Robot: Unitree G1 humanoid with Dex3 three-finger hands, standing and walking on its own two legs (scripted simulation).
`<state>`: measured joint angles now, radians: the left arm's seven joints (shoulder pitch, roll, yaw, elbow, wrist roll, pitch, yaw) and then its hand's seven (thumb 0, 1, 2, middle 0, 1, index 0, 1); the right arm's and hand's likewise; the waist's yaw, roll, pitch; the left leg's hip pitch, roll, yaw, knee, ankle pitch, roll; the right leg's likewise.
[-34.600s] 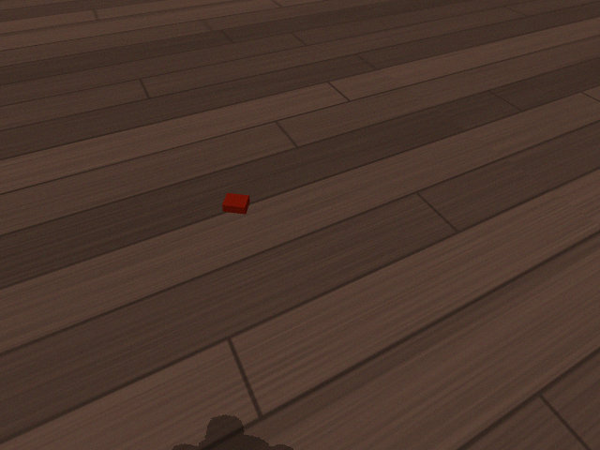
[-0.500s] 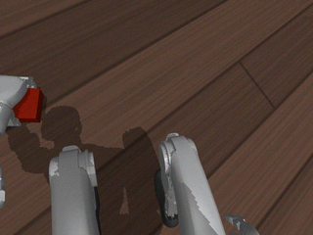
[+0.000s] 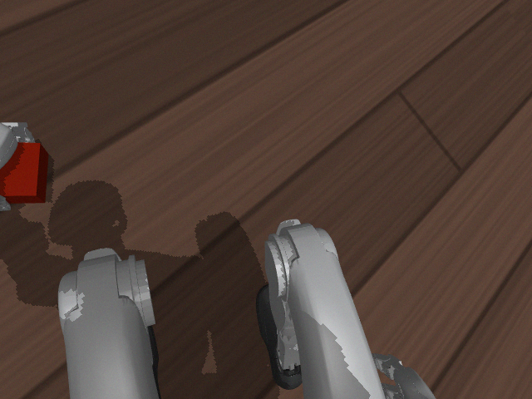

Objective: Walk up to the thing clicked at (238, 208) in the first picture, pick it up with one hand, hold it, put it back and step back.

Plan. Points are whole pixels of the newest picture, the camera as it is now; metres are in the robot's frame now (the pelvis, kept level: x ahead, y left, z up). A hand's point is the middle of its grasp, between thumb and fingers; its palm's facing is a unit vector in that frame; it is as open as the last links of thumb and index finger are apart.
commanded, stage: lower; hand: left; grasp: from above
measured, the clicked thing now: (0, 173) +0.45 +0.32 -0.20
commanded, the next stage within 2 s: rest in 0.26 s
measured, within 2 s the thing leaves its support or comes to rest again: rests again in 1.08 s
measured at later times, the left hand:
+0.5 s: hand (15, 183) +0.44 +0.31 -0.23, palm faces -0.48 -0.05 -0.88, open 10.8 cm
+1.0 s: hand (33, 186) +0.45 +0.30 -0.26, palm faces -0.49 -0.07 -0.87, open 10.7 cm
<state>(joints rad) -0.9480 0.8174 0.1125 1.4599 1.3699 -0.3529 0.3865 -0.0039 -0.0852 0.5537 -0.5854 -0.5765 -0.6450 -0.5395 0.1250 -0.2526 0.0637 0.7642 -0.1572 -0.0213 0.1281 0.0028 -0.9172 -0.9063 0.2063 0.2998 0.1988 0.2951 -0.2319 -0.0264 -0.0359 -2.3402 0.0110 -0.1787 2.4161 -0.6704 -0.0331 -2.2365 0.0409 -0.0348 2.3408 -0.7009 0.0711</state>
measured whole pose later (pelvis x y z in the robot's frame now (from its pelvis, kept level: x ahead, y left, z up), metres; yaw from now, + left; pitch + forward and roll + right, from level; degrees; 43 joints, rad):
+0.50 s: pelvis +0.01 +0.00 -0.03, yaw -2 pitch +32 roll -10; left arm -0.93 0.90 0.16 1.52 1.42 -0.40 0.50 0.00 -0.09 0.56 -0.59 -0.57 -0.65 -0.54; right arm 0.08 -0.26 0.11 0.77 -0.22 -0.03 0.14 0.00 -0.91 -0.90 0.21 0.30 0.20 0.30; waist -0.27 -0.09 0.03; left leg -2.38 0.01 -0.22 2.52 -0.70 -0.05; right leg -2.28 0.06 -0.06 2.42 -0.72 0.07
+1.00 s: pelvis +0.01 +0.00 -0.03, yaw -4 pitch +29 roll -11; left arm -0.94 0.95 0.16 1.62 1.41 -0.37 0.56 0.00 -0.07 0.54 -0.57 -0.57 -0.64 -0.54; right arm 0.05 -0.29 0.20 0.74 -0.26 -0.08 0.16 0.00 -0.90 -0.90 0.21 0.30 0.20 0.30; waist -0.32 -0.12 0.09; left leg -2.37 0.02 -0.27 2.57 -0.73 -0.05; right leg -2.27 0.08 -0.09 2.44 -0.71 0.08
